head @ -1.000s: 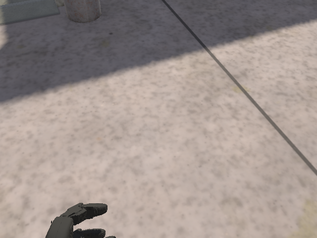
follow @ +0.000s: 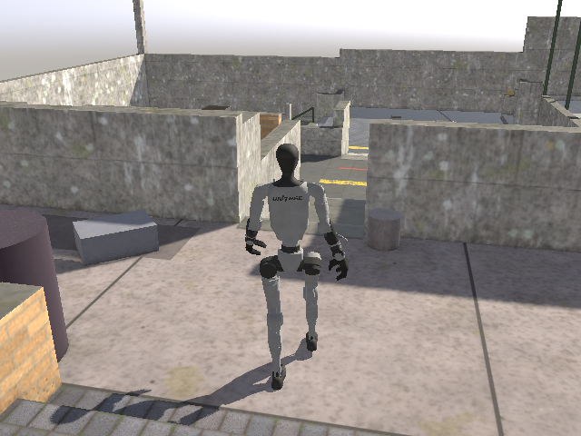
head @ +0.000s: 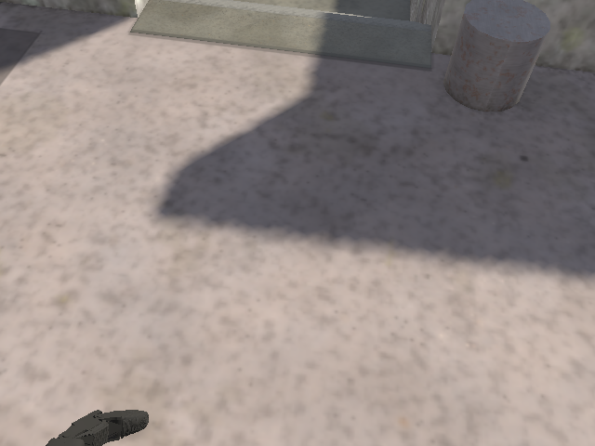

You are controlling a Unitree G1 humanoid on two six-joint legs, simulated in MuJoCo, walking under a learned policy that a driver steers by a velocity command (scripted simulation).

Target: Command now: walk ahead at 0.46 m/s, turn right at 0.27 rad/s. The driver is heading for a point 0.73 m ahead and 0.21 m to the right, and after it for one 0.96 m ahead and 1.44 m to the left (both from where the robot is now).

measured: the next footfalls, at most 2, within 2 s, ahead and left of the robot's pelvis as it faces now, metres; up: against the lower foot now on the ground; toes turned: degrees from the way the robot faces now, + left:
right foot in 0.08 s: +0.22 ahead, -0.11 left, +0.00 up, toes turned -3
left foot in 0.56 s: +0.35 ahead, +0.08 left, +0.00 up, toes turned -26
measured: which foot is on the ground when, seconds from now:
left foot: down 0.00-0.10, up 0.12-0.54, down 0.56-0.98, up 1.00-1.00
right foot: up 0.00-0.06, down 0.08-0.56, up 0.58-0.96, down 0.98-1.00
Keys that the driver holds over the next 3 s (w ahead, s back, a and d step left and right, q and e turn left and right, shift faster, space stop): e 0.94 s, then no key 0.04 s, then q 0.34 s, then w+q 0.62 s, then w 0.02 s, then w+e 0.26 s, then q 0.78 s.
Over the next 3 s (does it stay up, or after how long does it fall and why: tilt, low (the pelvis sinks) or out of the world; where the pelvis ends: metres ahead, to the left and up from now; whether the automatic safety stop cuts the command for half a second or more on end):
stays up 0.70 -0.11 0.00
